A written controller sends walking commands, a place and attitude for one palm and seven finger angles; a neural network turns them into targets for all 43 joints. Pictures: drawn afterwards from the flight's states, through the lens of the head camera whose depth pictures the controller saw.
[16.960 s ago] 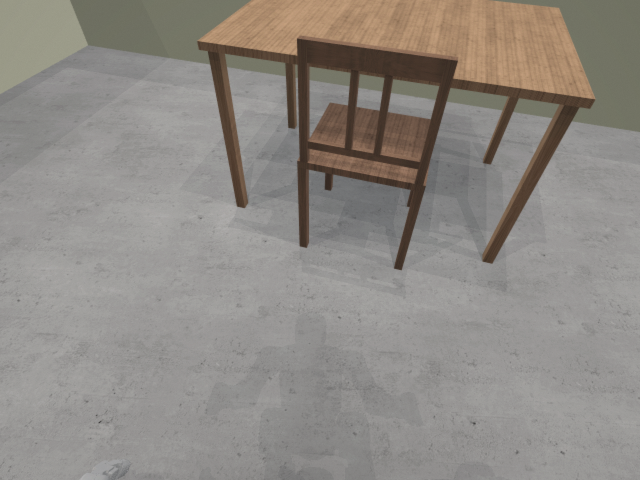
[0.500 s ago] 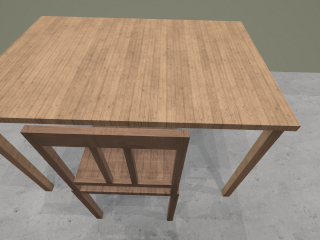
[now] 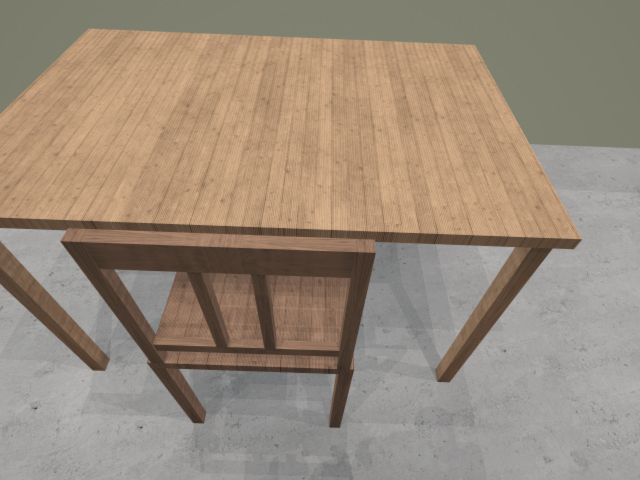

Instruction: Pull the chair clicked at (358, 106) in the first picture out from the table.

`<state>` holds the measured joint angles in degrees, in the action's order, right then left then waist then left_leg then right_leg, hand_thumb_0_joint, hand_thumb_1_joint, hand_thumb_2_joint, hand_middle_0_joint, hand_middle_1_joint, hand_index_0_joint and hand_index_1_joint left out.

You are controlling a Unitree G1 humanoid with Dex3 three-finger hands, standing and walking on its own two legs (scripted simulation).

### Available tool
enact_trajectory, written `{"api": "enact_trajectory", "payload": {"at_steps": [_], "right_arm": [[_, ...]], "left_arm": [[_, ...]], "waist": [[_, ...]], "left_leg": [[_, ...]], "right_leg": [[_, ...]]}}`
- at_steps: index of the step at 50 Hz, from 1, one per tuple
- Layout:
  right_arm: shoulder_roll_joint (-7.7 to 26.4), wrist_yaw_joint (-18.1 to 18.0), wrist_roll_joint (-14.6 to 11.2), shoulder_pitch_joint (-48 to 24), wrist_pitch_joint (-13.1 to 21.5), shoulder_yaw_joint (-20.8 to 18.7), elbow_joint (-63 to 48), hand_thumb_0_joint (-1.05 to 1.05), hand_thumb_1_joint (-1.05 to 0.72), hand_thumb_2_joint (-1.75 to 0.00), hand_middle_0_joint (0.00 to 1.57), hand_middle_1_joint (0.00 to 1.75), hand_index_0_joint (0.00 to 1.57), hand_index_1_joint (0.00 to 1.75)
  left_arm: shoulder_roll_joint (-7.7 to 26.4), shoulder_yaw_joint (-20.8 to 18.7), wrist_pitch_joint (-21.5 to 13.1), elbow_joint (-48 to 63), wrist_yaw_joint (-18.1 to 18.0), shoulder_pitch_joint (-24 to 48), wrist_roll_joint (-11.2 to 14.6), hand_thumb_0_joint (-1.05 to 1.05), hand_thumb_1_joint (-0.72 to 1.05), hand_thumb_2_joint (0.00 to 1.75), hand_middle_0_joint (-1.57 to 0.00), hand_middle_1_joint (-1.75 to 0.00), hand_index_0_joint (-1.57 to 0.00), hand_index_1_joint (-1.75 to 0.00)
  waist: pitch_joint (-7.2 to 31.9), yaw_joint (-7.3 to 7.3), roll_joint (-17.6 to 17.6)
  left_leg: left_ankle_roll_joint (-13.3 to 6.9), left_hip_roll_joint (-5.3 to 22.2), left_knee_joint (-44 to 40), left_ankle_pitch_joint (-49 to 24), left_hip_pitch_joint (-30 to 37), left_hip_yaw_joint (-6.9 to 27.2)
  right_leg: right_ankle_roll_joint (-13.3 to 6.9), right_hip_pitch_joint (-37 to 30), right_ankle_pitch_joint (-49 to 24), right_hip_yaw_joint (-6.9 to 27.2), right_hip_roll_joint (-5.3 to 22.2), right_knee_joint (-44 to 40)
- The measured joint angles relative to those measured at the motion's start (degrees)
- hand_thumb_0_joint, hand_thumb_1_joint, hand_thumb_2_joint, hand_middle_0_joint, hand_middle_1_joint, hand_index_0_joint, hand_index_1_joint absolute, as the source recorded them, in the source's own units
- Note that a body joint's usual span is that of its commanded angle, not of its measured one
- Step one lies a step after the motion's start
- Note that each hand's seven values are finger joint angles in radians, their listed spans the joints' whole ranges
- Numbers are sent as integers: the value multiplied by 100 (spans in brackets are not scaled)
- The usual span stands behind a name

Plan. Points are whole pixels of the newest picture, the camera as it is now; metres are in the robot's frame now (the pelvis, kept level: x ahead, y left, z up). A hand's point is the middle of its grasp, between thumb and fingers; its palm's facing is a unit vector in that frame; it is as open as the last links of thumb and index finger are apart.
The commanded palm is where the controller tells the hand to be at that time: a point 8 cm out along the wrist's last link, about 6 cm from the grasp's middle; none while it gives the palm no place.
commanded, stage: look again from close up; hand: left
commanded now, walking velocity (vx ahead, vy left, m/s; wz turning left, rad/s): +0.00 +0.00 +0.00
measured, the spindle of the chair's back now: (211, 309) +0.39 +0.21 -0.12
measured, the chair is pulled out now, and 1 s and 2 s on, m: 0.00 0.00 0.00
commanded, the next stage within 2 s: raise the hand toward the chair's back in 0.54 s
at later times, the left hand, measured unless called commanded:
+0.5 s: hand out of the picture -0.02 +0.17 -0.18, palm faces -0.01 -0.98 -0.18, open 7.3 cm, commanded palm none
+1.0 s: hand (233, 440) +0.18 +0.12 -0.05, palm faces +0.03 -1.00 +0.03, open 8.6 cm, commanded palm +0.11 +0.21 -0.06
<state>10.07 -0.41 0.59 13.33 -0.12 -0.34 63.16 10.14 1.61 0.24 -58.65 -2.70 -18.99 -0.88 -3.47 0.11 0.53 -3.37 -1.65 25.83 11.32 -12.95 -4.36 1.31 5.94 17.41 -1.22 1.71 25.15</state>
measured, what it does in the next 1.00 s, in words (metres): lowers itself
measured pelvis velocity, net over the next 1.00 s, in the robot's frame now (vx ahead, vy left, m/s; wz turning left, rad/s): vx -0.03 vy -0.03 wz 0.01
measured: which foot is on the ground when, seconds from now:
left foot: down 0.00-1.00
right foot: down 0.00-1.00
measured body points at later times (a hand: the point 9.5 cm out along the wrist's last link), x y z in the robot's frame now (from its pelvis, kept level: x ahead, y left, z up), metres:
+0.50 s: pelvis -0.01 +0.01 +0.00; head +0.00 +0.01 +0.45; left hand -0.01 +0.22 -0.16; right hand -0.03 -0.21 -0.16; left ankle +0.03 +0.08 -0.74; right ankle -0.04 -0.13 -0.74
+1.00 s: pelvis -0.03 -0.03 -0.07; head +0.01 -0.02 +0.38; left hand +0.17 +0.17 -0.04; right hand +0.16 -0.30 -0.12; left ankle +0.03 +0.08 -0.74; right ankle -0.04 -0.13 -0.74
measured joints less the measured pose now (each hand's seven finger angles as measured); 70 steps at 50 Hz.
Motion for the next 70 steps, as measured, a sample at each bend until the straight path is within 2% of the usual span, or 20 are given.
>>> {"api": "enact_trajectory", "payload": {"at_steps": [8, 17, 26, 32, 33, 34, 35, 37, 40, 43, 45, 49, 51, 52, 55, 58, 62, 65, 68, 70], "right_arm": [[-102, 0, -3, 201, 8, 3, 187, 0, -91, -89, 20, 30, 20, 30], [-275, -6, -2, 256, 52, -4, 257, 0, -91, -89, 20, 30, 20, 30], [-302, -30, 8, 283, 75, -33, 272, 1, -92, -89, 20, 30, 20, 30], [-310, -42, 7, 292, 93, -39, 260, 1, -92, -89, 20, 30, 20, 30], [-303, -30, 29, 312, 59, -36, 164, 1, -92, -89, 20, 30, 20, 30], [-275, -57, -41, 426, 97, 33, -129, 1, -92, -89, 20, 30, 20, 30], [-229, -138, -91, 597, 328, 94, -426, 1, -93, -89, 20, 30, 20, 30], [-96, -215, -158, 807, 908, 137, -773, 2, -93, -89, 21, 30, 20, 30], [232, -221, -257, 732, 1351, 96, -1206, 2, -93, -89, 21, 30, 20, 30], [491, -122, -222, 429, 1518, -48, -1684, 2, -92, -89, 21, 30, 20, 30], [556, -13, -192, 185, 1509, -175, -2011, 1, -92, -89, 20, 30, 20, 30], [514, 182, -170, -256, 1355, -386, -2607, 1, -91, -90, 20, 30, 20, 30], [471, 222, -149, -449, 1221, -460, -2874, 1, -91, -90, 20, 30, 20, 30], [459, 225, -145, -540, 1144, -482, -2996, 1, -91, -90, 20, 30, 20, 30], [439, 175, -170, -754, 950, -480, -3277, 1, -91, -90, 20, 30, 20, 30], [413, 40, -229, -820, 916, -354, -3419, 1, -91, -90, 20, 30, 20, 30], [330, -154, -267, -726, 1060, -82, -3315, 1, -91, -90, 20, 30, 20, 30], [237, -251, -276, -637, 1114, 89, -3118, 1, -90, -89, 20, 30, 20, 30], [144, -295, -291, -501, 1035, 115, -2950, 1, -90, -89, 21, 30, 20, 30], [120, -296, -307, -369, 930, 48, -2880, 1, -90, -89, 21, 30, 20, 30]], "left_arm": [[-67, 9, -10, -155, 6, -49, 5, 0, 91, 90, -20, -30, -20, -30], [-178, -6, -41, -196, 0, 20, -4, 0, 91, 90, -20, -30, -20, -30], [-249, -29, -51, -179, -13, 74, -20, 0, 91, 90, -20, -30, -20, -30], [-256, -38, -52, -204, -12, 56, -14, 0, 91, 90, -20, -30, -20, -30], [-235, -4, -58, -188, 17, 66, -1, 0, 91, 90, -20, -30, -20, -30], [-192, -120, 335, 619, -37, -184, 205, 1, 93, 90, -21, -30, -21, -30], [-89, -218, 592, 1721, -159, -533, 386, 3, 94, 90, -21, -30, -21, -30], [145, -311, 345, 3266, -453, -930, 577, 4, 94, 89, -21, -30, -21, -30], [239, -417, 7, 4541, -601, -849, 803, 4, 91, 88, -20, -30, -20, -29], [157, -468, -758, 4940, -331, -394, 850, 3, 86, 86, -19, -29, -19, -29], [28, -466, -1346, 5048, 43, -231, 975, 2, 82, 84, -18, -28, -18, -28], [-227, -485, -2534, 5196, 1016, -514, 1203, 1, 72, 81, -18, -27, -18, -27], [-211, -602, -2989, 5236, 1310, -751, 1198, 1, 67, 79, -18, -26, -18, -26], [-168, -681, -3105, 5271, 1371, -865, 1203, 1, 64, 78, -18, -26, -18, -26], [35, -988, -3094, 5412, 1385, -1133, 1281, 1, 57, 75, -18, -25, -18, -25], [182, -1242, -2936, 5619, 1440, -1292, 1513, 1, 50, 72, -17, -24, -17, -24], [232, -1284, -2990, 5884, 1929, -1147, 1811, 1, 40, 68, -15, -22, -15, -22], [247, -1213, -2919, 5868, 2404, -753, 1883, 1, 33, 65, -14, -21, -14, -21], [305, -1253, -2516, 5719, 2668, -347, 1882, 1, 26, 62, -14, -20, -14, -20], [331, -1378, -2185, 5636, 2664, -223, 1913, 0, 21, 60, -14, -20, -14, -19]], "waist": [[-48, -27, 3], [63, -48, -18], [139, -58, -12], [143, -61, -1], [109, -90, 1], [90, -145, 11], [83, -138, 48], [174, -101, 126], [371, -297, -22], [664, -461, -151], [884, -458, -124], [1302, -329, 50], [1404, -215, 127], [1411, -148, 145], [1347, 67, 117], [1254, 241, -24], [1196, 370, -202], [1148, 321, -276], [1095, 167, -287], [1059, 47, -272]], "left_leg": [[-31, -13, -69, -122, -103, -28], [-57, -26, -88, -171, -184, -68], [-62, -26, -77, -177, -254, -81], [-49, -8, -58, -160, -282, -85], [-53, -24, -43, -159, -288, -72], [-51, -46, 27, -143, -354, -38], [-37, -73, 79, -121, -391, -35], [-2, -142, 98, -105, -441, -76], [7, -135, 488, 3, -847, 55], [50, -41, 1236, 251, -1684, 176], [103, 50, 1771, 455, -2264, 170], [221, 250, 2840, 920, -3278, 146], [296, 319, 3356, 1140, -3694, 188], [339, 341, 3589, 1237, -3863, 223], [422, 358, 4130, 1453, -4243, 380], [481, 336, 4434, 1564, -4482, 590], [448, 315, 4594, 1617, -4674, 789], [423, 335, 4611, 1620, -4760, 818], [471, 366, 4518, 1595, -4737, 747], [507, 381, 4389, 1569, -4619, 656]], "right_leg": [[17, 152, -86, 27, 15, 19], [35, 277, -113, 66, 32, 70], [36, 362, -109, 81, 33, 106], [25, 388, -103, 88, 17, 112], [-46, 410, -61, 70, 27, 180], [-80, 476, -2, 31, 48, 293], [-131, 560, 91, 37, 70, 453], [-239, 754, 247, 161, 93, 765], [-107, 1026, 354, 47, 88, 1004], [-92, 1739, 543, -80, 9, 1577], [-155, 2319, 743, -71, -63, 2100], [-286, 3347, 1199, -35, -225, 3163], [-376, 3750, 1441, -74, -283, 3681], [-378, 3905, 1534, -107, -299, 3911], [-501, 4212, 1839, -265, -325, 4441], [-584, 4343, 1999, -475, -329, 4685], [-595, 4430, 2074, -671, -346, 4760], [-595, 4511, 2070, -695, -371, 4763], [-578, 4546, 2036, -616, -387, 4717], [-533, 4488, 1998, -517, -386, 4636]]}}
